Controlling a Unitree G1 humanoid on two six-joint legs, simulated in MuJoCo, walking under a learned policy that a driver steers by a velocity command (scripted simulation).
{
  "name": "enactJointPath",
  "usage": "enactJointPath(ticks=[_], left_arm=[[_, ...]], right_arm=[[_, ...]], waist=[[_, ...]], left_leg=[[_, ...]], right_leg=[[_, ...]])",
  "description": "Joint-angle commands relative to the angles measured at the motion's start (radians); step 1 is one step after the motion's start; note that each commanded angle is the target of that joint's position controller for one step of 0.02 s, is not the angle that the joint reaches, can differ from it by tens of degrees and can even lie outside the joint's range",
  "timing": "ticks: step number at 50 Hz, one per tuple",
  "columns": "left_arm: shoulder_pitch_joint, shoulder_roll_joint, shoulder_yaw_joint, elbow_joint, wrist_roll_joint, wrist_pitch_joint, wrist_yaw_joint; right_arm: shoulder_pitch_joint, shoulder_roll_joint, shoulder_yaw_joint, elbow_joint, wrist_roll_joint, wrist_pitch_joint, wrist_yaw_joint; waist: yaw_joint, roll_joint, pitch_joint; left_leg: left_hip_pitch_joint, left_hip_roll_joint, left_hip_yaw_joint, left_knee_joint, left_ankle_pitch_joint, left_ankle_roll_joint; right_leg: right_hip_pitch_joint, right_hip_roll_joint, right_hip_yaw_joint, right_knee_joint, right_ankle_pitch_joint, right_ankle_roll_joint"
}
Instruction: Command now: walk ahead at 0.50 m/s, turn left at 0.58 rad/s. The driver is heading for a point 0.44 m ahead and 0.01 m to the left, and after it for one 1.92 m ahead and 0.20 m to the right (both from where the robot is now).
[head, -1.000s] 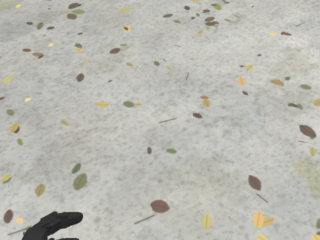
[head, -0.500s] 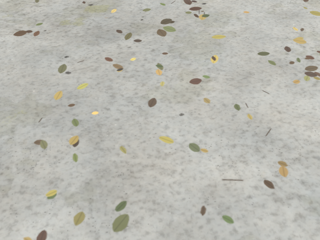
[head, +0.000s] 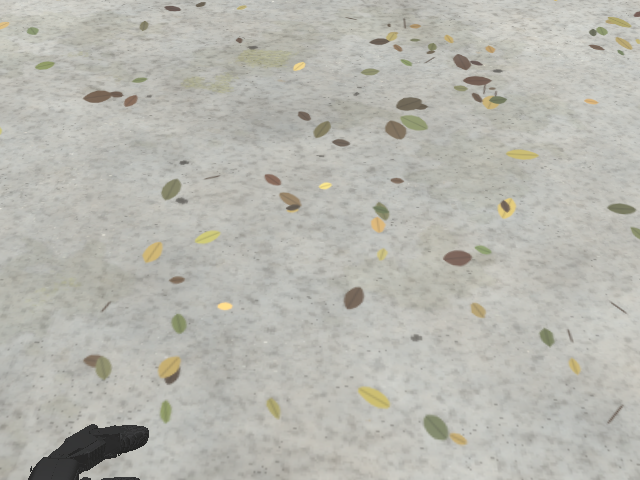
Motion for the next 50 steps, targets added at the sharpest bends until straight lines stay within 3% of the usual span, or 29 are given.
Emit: enactJointPath(ticks=[1,2,3,4,5,6,7,9,13,18,21,23,24,25,26,27,28,29,30,31,32,34,36,38,43,48,50], left_arm=[[0.15,0.17,0.068,-0.029,0.01,-0.029,0.009],[0.296,0.225,0.081,-0.016,0.019,-0.027,0.018],[0.35,0.29,0.097,0.023,0.024,-0.012,0.007],[0.304,0.182,0.074,-0.003,0.005,-0.009,0.004],[0.265,0.131,0.06,-0.009,0.002,-0.003,0.009],[0.222,0.117,0.051,-0.012,0.012,0.002,0.01],[0.197,0.097,0.045,-0.002,0.016,0.006,0.012],[0.188,0.083,0.041,0.012,0.018,0.0,0.016],[0.228,0.121,0.053,0.062,0.011,-0.01,0.01],[0.255,0.158,0.057,0.104,-0.009,0.008,0.011],[0.321,0.181,0.06,0.145,-0.02,0.023,0.011],[0.335,0.195,0.064,0.166,-0.028,0.035,0.012],[0.334,0.203,0.064,0.173,-0.032,0.042,0.014],[0.322,0.21,0.063,0.179,-0.036,0.048,0.016],[0.318,0.196,0.054,0.182,-0.035,0.05,0.019],[0.311,0.146,0.031,0.157,-0.01,0.044,0.019],[0.427,0.016,-0.01,0.132,0.001,0.028,0.011],[0.368,0.124,0.018,0.154,-0.027,0.014,0.008],[0.284,0.166,0.035,0.119,-0.049,0.01,0.006],[0.245,0.152,0.033,0.113,-0.043,0.011,0.011],[0.235,0.144,0.038,0.115,-0.027,0.019,0.014],[0.289,0.105,0.038,0.136,-0.028,0.049,0.017],[0.283,0.071,0.034,0.133,-0.028,0.072,0.019],[0.239,0.064,0.036,0.115,-0.023,0.08,0.02],[0.093,0.038,0.021,0.069,-0.014,0.07,-0.009],[-0.037,0.041,0.015,-0.006,-0.014,0.07,-0.038],[-0.023,0.063,0.026,-0.024,-0.015,0.073,-0.047]], right_arm=[[-0.038,-0.09,-0.018,-0.071,-0.007,-0.008,-0.001],[-0.008,-0.027,0.005,-0.088,-0.027,-0.01,0.0],[0.118,-0.01,0.013,-0.123,0.013,-0.02,0.002],[0.09,-0.121,-0.007,-0.087,0.021,-0.018,-0.003],[-0.017,-0.162,-0.02,-0.101,0.011,-0.012,-0.001],[-0.061,-0.147,-0.02,-0.107,0.0,-0.008,-0.002],[-0.09,-0.134,-0.023,-0.119,-0.007,-0.007,0.002],[-0.079,-0.095,-0.02,-0.125,0.006,0.001,0.013],[-0.135,-0.037,0.0,-0.151,-0.005,0.003,0.015],[-0.278,-0.011,0.022,-0.175,-0.01,-0.023,0.042],[-0.362,-0.017,0.024,-0.204,-0.003,-0.03,0.054],[-0.378,-0.037,0.018,-0.217,-0.003,-0.032,0.059],[-0.359,-0.053,0.011,-0.216,-0.007,-0.034,0.059],[-0.278,-0.078,-0.004,-0.195,-0.012,-0.036,0.056],[-0.125,-0.124,-0.03,-0.146,-0.016,-0.036,0.048],[0.055,-0.197,-0.055,-0.11,-0.028,-0.031,0.032],[0.084,-0.28,-0.064,-0.103,-0.036,-0.027,0.026],[0.091,-0.182,-0.042,-0.107,-0.034,-0.029,0.025],[0.031,-0.146,-0.027,-0.099,-0.029,-0.035,0.026],[-0.033,-0.113,-0.016,-0.094,-0.026,-0.04,0.028],[-0.087,-0.078,-0.008,-0.091,-0.027,-0.047,0.032],[-0.139,-0.049,-0.006,-0.08,-0.036,-0.067,0.035],[-0.154,-0.056,-0.012,-0.058,-0.037,-0.084,0.032],[-0.144,-0.07,-0.019,-0.034,-0.045,-0.089,0.024],[-0.114,-0.11,-0.029,0.003,-0.038,-0.081,0.005],[-0.039,-0.146,-0.044,0.052,-0.013,-0.048,-0.001],[-0.051,-0.17,-0.05,0.054,-0.007,-0.031,-0.005]], waist=[[0.142,0.133,-0.12],[0.183,-0.013,-0.261],[0.112,-0.366,-0.324],[0.14,-0.199,-0.222],[0.164,-0.107,-0.112],[0.146,-0.039,-0.061],[0.133,-0.038,-0.018],[0.109,-0.085,-0.007],[0.11,-0.039,0.011],[0.148,-0.026,0.036],[0.171,-0.033,0.058],[0.155,-0.05,0.06],[0.131,-0.061,0.044],[0.072,-0.066,-0.005],[-0.007,-0.051,-0.095],[-0.079,0.029,-0.237],[-0.006,0.295,-0.383],[-0.056,0.196,-0.388],[-0.041,0.176,-0.221],[-0.006,0.135,-0.141],[0.026,0.133,-0.081],[0.082,0.148,-0.049],[0.103,0.116,-0.011],[0.101,0.095,0.018],[0.055,0.071,0.063],[0.015,0.062,0.099],[0.044,0.09,0.063]], left_leg=[[-0.122,0.171,-0.164,0.139,0.305,0.078],[-0.254,0.09,-0.057,0.431,0.083,0.036],[-0.601,0.005,0.037,0.716,-0.237,-0.012],[-0.697,0.087,0.009,0.828,-0.168,-0.029],[-0.713,0.116,0.039,0.845,-0.072,-0.035],[-0.673,0.149,0.061,0.825,-0.002,-0.042],[-0.657,0.175,0.062,0.78,0.042,-0.045],[-0.597,0.208,0.084,0.732,0.081,-0.048],[-0.629,0.207,0.09,0.574,0.152,-0.062],[-0.554,0.196,0.176,0.261,0.368,-0.056],[-0.528,0.178,0.207,0.164,0.358,-0.039],[-0.507,0.163,0.217,0.117,0.293,-0.011],[-0.442,0.144,0.23,0.089,0.261,0.006],[-0.304,0.114,0.252,0.046,0.272,0.027],[-0.074,0.095,0.263,0.019,0.315,0.054],[0.247,0.261,0.088,0.067,0.355,0.108],[0.531,0.528,-0.377,-0.025,0.201,0.258],[0.475,0.524,-0.453,-0.106,0.093,0.248],[0.351,0.489,-0.29,-0.13,0.125,0.204],[0.223,0.444,-0.174,-0.16,0.181,0.178],[0.117,0.407,-0.086,-0.198,0.231,0.163],[-0.01,0.375,0.022,-0.273,0.287,0.149],[-0.06,0.377,0.104,-0.316,0.365,0.152],[-0.053,0.374,0.175,-0.332,0.418,0.148],[-0.016,0.348,0.333,-0.352,0.447,0.112],[0.162,0.4,0.388,-0.284,0.549,0.092],[0.208,0.406,0.415,-0.184,0.823,0.072]], right_leg=[[0.37,-0.055,0.021,-0.033,-0.056,-0.078],[0.625,-0.237,0.209,-0.028,-0.123,-0.133],[0.841,-0.423,0.703,-0.154,-0.412,-0.286],[0.773,-0.405,0.698,-0.195,-0.599,-0.262],[0.662,-0.361,0.519,-0.197,-0.531,-0.219],[0.555,-0.318,0.393,-0.209,-0.381,-0.201],[0.484,-0.283,0.303,-0.227,-0.271,-0.199],[0.416,-0.243,0.175,-0.27,-0.168,-0.193],[0.411,-0.251,0.073,-0.323,-0.018,-0.243],[0.425,-0.215,-0.069,-0.334,0.078,-0.222],[0.485,-0.246,-0.073,-0.32,0.099,-0.215],[0.544,-0.273,-0.073,-0.283,0.182,-0.201],[0.552,-0.274,-0.072,-0.236,0.298,-0.192],[0.539,-0.256,-0.09,-0.138,0.449,-0.174],[0.47,-0.211,-0.122,0.032,0.507,-0.147],[0.249,-0.161,-0.144,0.32,0.237,-0.106],[-0.112,0.014,-0.114,0.675,-0.513,-0.046],[-0.196,-0.009,0.035,0.797,-0.576,-0.051],[-0.264,-0.051,0.022,0.815,-0.497,-0.06],[-0.244,-0.094,0.0,0.772,-0.408,-0.058],[-0.211,-0.118,-0.002,0.725,-0.345,-0.051],[-0.104,-0.143,0.01,0.693,-0.266,-0.038],[-0.113,-0.145,0.017,0.663,-0.224,-0.025],[-0.166,-0.143,0.034,0.594,-0.143,-0.016],[-0.154,-0.119,-0.037,0.309,0.086,-0.028],[-0.204,-0.097,-0.104,0.172,0.0,-0.078],[-0.134,-0.049,-0.156,0.157,-0.097,-0.113]])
